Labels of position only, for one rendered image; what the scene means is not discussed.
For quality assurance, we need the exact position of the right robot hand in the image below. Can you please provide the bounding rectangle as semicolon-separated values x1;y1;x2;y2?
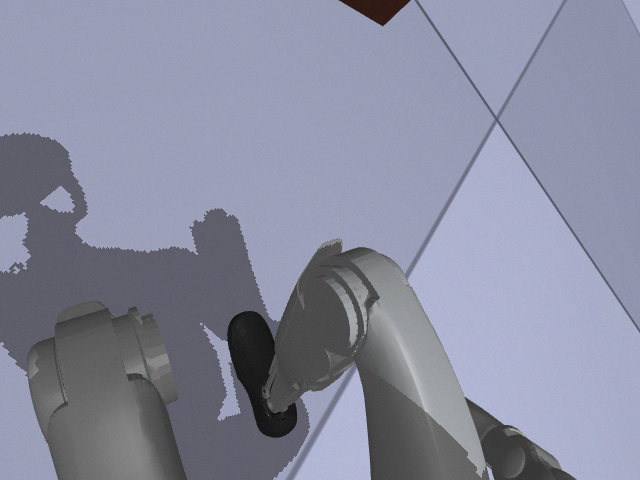
465;397;504;443

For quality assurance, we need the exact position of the right robot arm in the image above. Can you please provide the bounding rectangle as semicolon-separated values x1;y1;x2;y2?
481;425;576;480

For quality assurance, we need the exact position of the right robot foot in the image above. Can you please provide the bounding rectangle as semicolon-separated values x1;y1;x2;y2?
227;311;297;438

